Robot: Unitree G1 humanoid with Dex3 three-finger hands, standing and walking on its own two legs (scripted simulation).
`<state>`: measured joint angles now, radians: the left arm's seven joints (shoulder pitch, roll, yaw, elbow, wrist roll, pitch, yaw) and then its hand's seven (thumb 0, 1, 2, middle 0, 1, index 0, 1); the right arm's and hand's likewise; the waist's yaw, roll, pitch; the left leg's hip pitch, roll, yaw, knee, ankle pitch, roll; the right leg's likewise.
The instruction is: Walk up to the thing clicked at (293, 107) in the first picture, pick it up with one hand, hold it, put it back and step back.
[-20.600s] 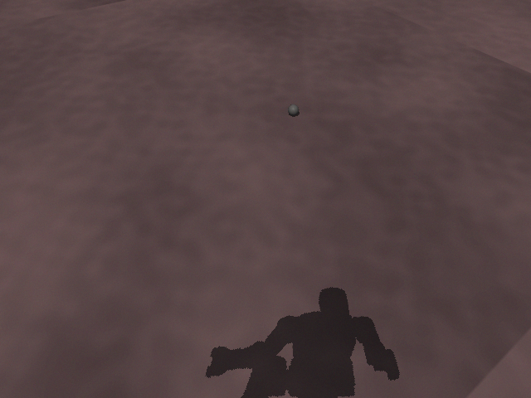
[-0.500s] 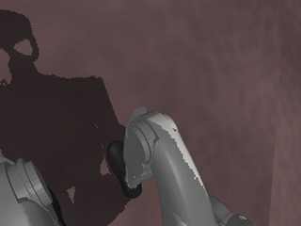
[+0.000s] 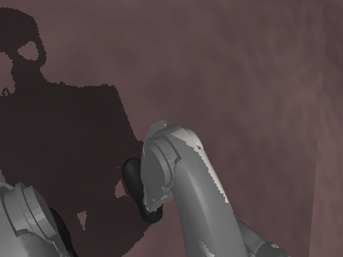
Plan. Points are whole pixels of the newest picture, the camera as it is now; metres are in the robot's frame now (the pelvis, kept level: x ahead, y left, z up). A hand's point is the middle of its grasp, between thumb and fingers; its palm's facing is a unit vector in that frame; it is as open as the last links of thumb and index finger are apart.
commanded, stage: settle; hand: left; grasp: from above
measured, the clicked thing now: out of the picture +0.48 +0.34 -0.27
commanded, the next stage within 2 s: lift in 0.94 s
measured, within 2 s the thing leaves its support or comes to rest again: leaves its support in 0.20 s
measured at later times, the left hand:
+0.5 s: hand out of the picture +0.46 +0.36 -0.18, palm faces -0.41 -0.12 -0.90, open 9.3 cm
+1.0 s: hand out of the picture +0.45 +0.36 -0.12, palm faces -0.44 -0.10 -0.89, open 9.3 cm
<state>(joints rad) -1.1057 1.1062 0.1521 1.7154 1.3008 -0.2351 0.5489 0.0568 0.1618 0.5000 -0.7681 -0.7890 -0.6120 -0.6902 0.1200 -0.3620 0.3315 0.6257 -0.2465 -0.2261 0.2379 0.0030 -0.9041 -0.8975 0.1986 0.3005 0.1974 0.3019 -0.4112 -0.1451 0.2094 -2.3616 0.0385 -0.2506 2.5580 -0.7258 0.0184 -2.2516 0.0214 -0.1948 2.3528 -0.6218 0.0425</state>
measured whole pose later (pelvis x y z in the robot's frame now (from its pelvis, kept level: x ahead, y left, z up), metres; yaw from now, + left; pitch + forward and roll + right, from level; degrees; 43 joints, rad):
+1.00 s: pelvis +0.00 -0.01 +0.03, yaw +6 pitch +34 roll -10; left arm -1.02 0.84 0.08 1.34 1.24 -0.18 0.23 0.05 0.11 0.51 -0.85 -0.71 -0.69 -0.63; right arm 0.19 -0.32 0.13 0.64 -0.12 -0.04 0.17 0.00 -0.91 -0.90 0.20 0.30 0.20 0.30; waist -0.29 0.01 0.00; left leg -2.33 0.02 -0.14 2.39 -0.67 0.02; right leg -2.25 -0.02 -0.11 2.27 -0.62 0.02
